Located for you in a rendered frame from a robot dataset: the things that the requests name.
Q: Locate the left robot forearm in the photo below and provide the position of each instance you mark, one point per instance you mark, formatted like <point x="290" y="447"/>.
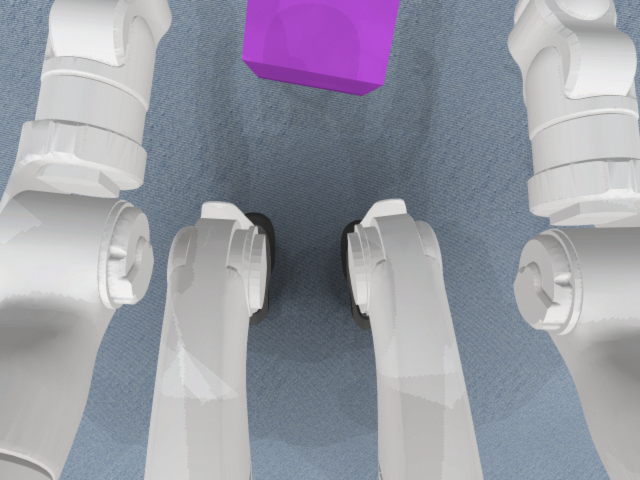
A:
<point x="95" y="91"/>

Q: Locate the left robot foot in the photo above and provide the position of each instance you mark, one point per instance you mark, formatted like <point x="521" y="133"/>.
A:
<point x="264" y="227"/>

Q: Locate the right robot shin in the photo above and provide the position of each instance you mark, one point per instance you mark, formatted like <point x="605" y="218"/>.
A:
<point x="397" y="206"/>

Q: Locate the robot left upper arm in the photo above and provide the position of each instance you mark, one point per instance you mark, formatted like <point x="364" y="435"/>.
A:
<point x="67" y="262"/>

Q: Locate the robot right upper arm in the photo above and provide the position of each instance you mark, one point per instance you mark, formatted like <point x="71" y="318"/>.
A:
<point x="582" y="286"/>

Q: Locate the carton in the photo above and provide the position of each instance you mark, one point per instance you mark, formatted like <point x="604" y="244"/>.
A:
<point x="336" y="45"/>

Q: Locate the right robot forearm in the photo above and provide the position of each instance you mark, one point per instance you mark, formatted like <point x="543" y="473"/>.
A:
<point x="578" y="74"/>

